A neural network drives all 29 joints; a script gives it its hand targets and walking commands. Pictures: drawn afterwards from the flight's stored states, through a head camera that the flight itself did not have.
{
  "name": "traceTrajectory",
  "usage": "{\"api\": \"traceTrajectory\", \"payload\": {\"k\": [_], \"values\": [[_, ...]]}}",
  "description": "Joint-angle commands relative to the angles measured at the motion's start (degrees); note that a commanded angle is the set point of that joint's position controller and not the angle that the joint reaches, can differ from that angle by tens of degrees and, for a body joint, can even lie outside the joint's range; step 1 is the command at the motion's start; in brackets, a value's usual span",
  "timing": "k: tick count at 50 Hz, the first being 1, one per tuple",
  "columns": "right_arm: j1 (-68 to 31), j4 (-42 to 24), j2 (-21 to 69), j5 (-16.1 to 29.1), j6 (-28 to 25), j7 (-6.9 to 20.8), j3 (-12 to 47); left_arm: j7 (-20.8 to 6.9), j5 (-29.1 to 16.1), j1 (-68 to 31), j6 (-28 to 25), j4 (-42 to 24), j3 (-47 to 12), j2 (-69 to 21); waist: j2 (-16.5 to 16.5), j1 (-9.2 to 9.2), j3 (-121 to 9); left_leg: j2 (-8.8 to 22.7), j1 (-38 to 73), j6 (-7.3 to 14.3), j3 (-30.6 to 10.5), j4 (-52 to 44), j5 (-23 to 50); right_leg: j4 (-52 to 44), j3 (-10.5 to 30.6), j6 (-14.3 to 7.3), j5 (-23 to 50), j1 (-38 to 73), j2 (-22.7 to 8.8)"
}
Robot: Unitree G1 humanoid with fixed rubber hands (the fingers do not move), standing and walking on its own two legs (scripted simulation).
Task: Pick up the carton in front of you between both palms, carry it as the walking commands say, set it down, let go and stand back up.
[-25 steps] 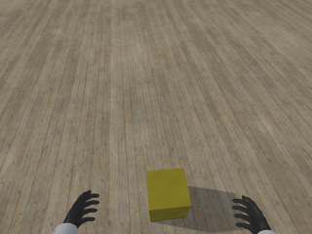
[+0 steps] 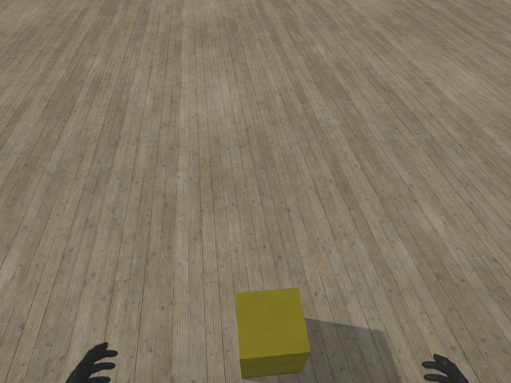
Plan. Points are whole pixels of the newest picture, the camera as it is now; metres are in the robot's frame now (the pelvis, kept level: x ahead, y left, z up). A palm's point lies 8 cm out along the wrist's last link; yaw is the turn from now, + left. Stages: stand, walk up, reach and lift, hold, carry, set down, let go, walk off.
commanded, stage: stand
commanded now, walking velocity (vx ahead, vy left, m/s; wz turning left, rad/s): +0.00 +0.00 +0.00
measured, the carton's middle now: (269, 333) +0.41 -0.03 -0.64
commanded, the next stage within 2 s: none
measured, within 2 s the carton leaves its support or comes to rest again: neither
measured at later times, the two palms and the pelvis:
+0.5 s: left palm out of the picture +0.14 +0.30 -0.08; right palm out of the picture +0.11 -0.29 -0.09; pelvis +0.01 +0.00 +0.01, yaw -1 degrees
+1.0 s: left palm out of the picture +0.11 +0.30 -0.09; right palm out of the picture +0.10 -0.30 -0.09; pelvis +0.00 +0.01 +0.01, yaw +0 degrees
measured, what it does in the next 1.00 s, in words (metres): stands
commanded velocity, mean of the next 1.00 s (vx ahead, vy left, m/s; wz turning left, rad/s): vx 0.00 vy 0.00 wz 0.00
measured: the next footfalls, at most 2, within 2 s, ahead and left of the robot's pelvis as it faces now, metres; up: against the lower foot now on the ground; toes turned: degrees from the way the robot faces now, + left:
none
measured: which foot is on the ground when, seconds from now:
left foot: down 0.00-1.00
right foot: down 0.00-1.00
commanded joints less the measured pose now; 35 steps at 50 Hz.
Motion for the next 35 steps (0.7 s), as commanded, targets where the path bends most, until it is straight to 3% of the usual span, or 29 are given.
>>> {"api": "traceTrajectory", "payload": {"k": [1,2,3,4,5,6,7,8,10,11,12,13,14,15,16,17,18,20,21,23,25,27,28,29,30,32,33,34,35], "values": [[-1.6,-2.6,-7.0,0.6,-1.8,-0.4,-1.3,0.2,-0.2,-3.9,-1.8,-1.9,1.3,6.9,4.2,-0.52,-5.9,5.6,-0.7,-1.4,-3.2,-3.8,21.4,-1.9,4.6,-0.3,17.2,5.5,-5.4],[-1.7,-2.2,-8.4,0.5,-1.3,-1.0,-1.4,0.0,0.1,-4.4,-2.1,-0.7,1.9,7.4,0.9,0.28,-2.4,5.2,-4.2,-1.0,-3.5,-5.1,21.3,-2.3,4.0,0.0,16.8,5.7,-5.1],[-2.4,-0.7,-8.1,0.3,-1.3,-0.9,-1.7,0.9,0.5,-3.2,-1.8,0.1,1.8,8.9,1.8,0.02,-5.3,5.0,0.9,-0.9,-3.9,-5.0,18.1,-3.2,5.1,-0.2,15.7,4.2,-5.5],[-1.5,-0.7,-7.4,0.4,-1.8,-1.0,-0.9,1.0,-0.1,-5.4,-1.6,0.1,1.1,7.3,-0.4,-1.42,-4.9,6.0,-0.7,-1.8,-5.2,-5.1,21.2,-2.4,4.6,0.6,16.2,4.9,-5.2],[-1.1,-0.1,-8.2,0.2,-2.1,-0.8,-0.9,1.1,0.6,-3.6,-1.9,1.1,0.9,7.8,1.7,-0.24,-2.7,6.3,0.0,-0.3,-5.6,-5.8,20.7,-3.3,4.3,-0.2,15.4,4.8,-5.6],[-1.9,0.5,-8.2,0.3,-2.0,-1.0,-1.1,1.2,0.8,-4.1,-1.5,2.3,1.1,7.8,-1.4,-0.71,-3.6,5.7,1.1,-0.3,-4.3,-5.3,20.5,-4.7,5.0,0.2,16.0,4.9,-5.9],[-2.6,0.6,-10.3,0.5,-1.8,-1.3,-1.3,0.8,0.1,-6.4,-1.8,2.3,0.5,7.1,1.6,-1.18,-2.1,5.6,0.3,-0.9,-4.4,-4.8,18.8,-5.5,5.6,-0.1,17.1,4.2,-5.9],[-0.8,2.3,-9.4,0.6,-1.6,-1.3,-0.9,1.3,0.3,-5.9,-2.3,2.7,1.0,9.3,0.6,-0.53,-2.9,5.9,-1.2,-0.8,-4.9,-5.6,19.0,-5.0,5.7,-0.2,16.6,6.2,-6.0],[-3.2,2.5,-9.5,0.6,-1.4,-1.3,-0.5,0.8,-0.2,-3.8,-2.3,3.8,1.1,8.6,3.3,-0.17,-4.3,5.7,-0.9,-0.7,-3.9,-6.3,17.7,-5.3,6.7,-0.4,15.9,6.5,-5.8],[-2.4,2.4,-10.1,0.8,-1.7,-1.3,-0.8,0.8,0.0,-5.9,-2.5,4.7,1.3,10.4,1.8,-0.63,-2.9,6.1,-2.5,-1.1,-5.3,-8.0,17.6,-4.8,6.1,-0.4,17.0,9.2,-6.3],[-4.0,4.1,-10.3,0.7,-1.2,-1.3,-0.7,1.1,0.3,-4.5,-2.4,4.8,1.3,10.0,1.7,0.95,-2.5,6.0,-1.1,-0.5,-4.8,-7.8,16.2,-5.9,6.2,0.0,16.6,7.4,-6.2],[-3.7,2.9,-8.0,0.5,-1.8,-1.6,0.0,1.0,0.2,-6.5,-2.3,5.2,0.8,7.6,1.9,-1.21,-4.4,6.3,0.3,-0.1,-4.5,-7.2,17.9,-4.4,5.8,-0.3,17.0,7.7,-5.8],[-3.5,3.3,-9.2,0.5,-2.0,-1.4,0.3,1.2,0.1,-6.2,-2.6,4.9,0.8,8.6,-0.4,-0.26,-3.2,6.1,-1.0,-0.3,-5.1,-7.9,18.8,-5.6,5.5,0.4,17.6,8.3,-5.9],[-3.5,4.2,-9.4,0.9,-2.1,-1.3,0.0,1.3,0.3,-6.6,-2.6,5.1,1.0,9.1,1.5,0.23,-1.6,6.2,-1.3,-1.3,-5.3,-8.3,20.9,-4.7,5.8,0.1,19.5,7.0,-6.1],[-2.5,5.3,-9.9,0.8,-2.4,-1.1,0.1,1.5,0.2,-5.7,-1.8,6.5,1.2,9.6,0.9,-0.76,-3.0,7.4,1.2,-2.0,-5.1,-7.5,24.6,-4.4,5.6,-0.3,18.5,7.1,-5.7],[-2.3,5.2,-10.0,0.8,-2.2,-1.4,0.3,1.5,0.4,-4.8,-2.0,7.3,1.1,9.2,-1.4,-0.55,-2.2,6.4,1.8,-0.7,-5.0,-7.7,21.1,-5.1,5.4,-0.4,17.5,6.8,-5.9],[-2.6,6.6,-11.3,0.7,-2.1,-1.8,0.0,1.0,-0.4,-5.7,-1.6,7.1,0.7,8.9,0.9,-0.34,-1.7,6.9,0.1,-1.8,-4.4,-8.6,22.3,-4.9,5.6,0.2,18.5,6.5,-6.0],[-3.4,6.1,-9.3,0.5,-2.0,-1.1,0.2,1.3,-0.8,-5.5,-2.9,6.9,0.6,8.9,-0.8,0.62,-2.8,6.5,0.8,-0.3,-4.7,-7.7,18.2,-6.6,6.6,-0.9,18.8,7.1,-6.9],[-4.5,6.4,-8.6,1.0,-2.3,-1.3,0.6,1.3,0.1,-6.8,-2.9,8.4,0.2,9.2,-2.1,-0.95,-3.5,6.4,2.3,-0.2,-5.1,-8.0,17.2,-7.2,7.3,-1.0,19.8,6.6,-7.0],[-3.8,8.4,-9.6,1.0,-1.7,-1.1,0.6,1.4,-0.2,-5.3,-3.0,8.4,0.7,10.6,2.4,0.10,-3.2,6.5,2.2,-0.5,-4.5,-8.6,18.7,-7.0,6.3,-0.9,18.3,7.5,-7.0],[-3.7,9.2,-8.0,0.4,-1.8,-1.3,0.8,1.5,0.1,-6.1,-2.9,9.2,0.2,9.8,-1.5,-0.14,0.1,5.9,0.3,0.0,-4.6,-9.3,14.7,-8.7,7.9,-1.3,16.5,6.8,-7.7],[-4.4,9.1,-9.1,0.2,-2.3,-1.1,0.8,1.5,-0.2,-6.9,-2.8,9.6,0.2,10.0,1.8,-0.02,-1.4,6.3,0.5,-0.1,-4.7,-10.4,13.9,-8.8,8.3,-1.1,13.1,7.0,-7.6],[-5.9,8.9,-8.4,0.6,-2.4,-1.1,0.7,1.3,-0.4,-6.2,-2.9,9.9,0.0,10.3,-1.9,0.54,-1.2,6.5,0.9,0.0,-5.2,-10.9,13.8,-9.1,8.0,-1.1,13.6,6.5,-7.6],[-5.4,9.4,-9.3,1.0,-2.5,-1.0,1.0,1.3,-0.7,-6.3,-2.8,9.9,0.1,10.9,0.5,0.73,1.6,6.8,0.7,0.1,-5.1,-10.0,14.2,-9.8,8.6,-1.1,15.8,5.3,-7.5],[-4.5,10.8,-10.3,0.5,-2.5,-1.0,0.5,1.3,-0.3,-5.3,-3.2,10.8,0.0,10.0,-1.4,0.52,-3.6,7.0,1.0,0.2,-5.6,-10.6,17.3,-7.7,7.3,-1.4,16.5,9.4,-7.3],[-5.3,10.8,-9.6,0.9,-2.8,-1.1,1.3,1.3,-0.6,-5.4,-3.2,10.7,0.1,10.0,2.7,0.56,-4.6,6.8,4.6,-0.1,-4.6,-10.6,21.0,-7.5,7.2,-0.7,20.1,8.8,-7.5],[-5.6,11.4,-9.2,0.8,-2.8,-1.4,0.4,1.0,-1.1,-6.9,-3.3,11.0,-0.5,8.6,-0.2,0.02,-3.6,7.0,2.7,-0.3,-4.2,-9.5,22.4,-7.6,7.8,-0.6,22.8,9.3,-7.3],[-5.8,11.2,-9.9,0.8,-2.8,-1.1,1.1,1.2,-0.6,-5.7,-2.8,11.5,-0.1,10.9,0.7,0.66,-3.4,6.9,3.5,-0.3,-4.5,-9.8,22.7,-7.4,5.7,0.1,20.9,8.8,-6.6],[-5.3,11.5,-11.5,1.2,-2.5,-1.4,0.5,1.5,-0.9,-6.3,-2.4,12.3,0.0,10.5,-0.6,-0.72,-1.1,7.0,3.0,0.3,-4.8,-9.9,21.8,-8.0,6.7,-0.6,19.6,6.6,-6.4]]}}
